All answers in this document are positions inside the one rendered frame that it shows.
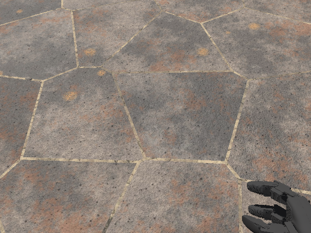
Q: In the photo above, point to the robot right hand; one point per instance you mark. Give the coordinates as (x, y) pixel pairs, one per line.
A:
(295, 219)

